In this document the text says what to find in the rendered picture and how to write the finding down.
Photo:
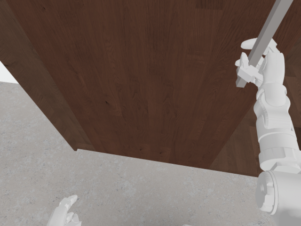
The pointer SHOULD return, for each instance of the robot right hand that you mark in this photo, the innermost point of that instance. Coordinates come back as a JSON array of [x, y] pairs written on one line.
[[272, 67]]

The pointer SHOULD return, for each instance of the handle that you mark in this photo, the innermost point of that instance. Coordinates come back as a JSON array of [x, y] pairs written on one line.
[[273, 21]]

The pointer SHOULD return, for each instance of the wardrobe door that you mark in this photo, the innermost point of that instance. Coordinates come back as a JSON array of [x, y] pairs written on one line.
[[22, 49], [153, 79]]

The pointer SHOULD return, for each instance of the robot left hand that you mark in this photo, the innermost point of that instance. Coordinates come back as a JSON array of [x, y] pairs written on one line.
[[60, 217]]

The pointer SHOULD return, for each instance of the right robot forearm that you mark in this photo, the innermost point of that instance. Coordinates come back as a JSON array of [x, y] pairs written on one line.
[[275, 131]]

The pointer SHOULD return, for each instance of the right robot upper arm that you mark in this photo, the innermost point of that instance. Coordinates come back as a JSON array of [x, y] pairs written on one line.
[[279, 194]]

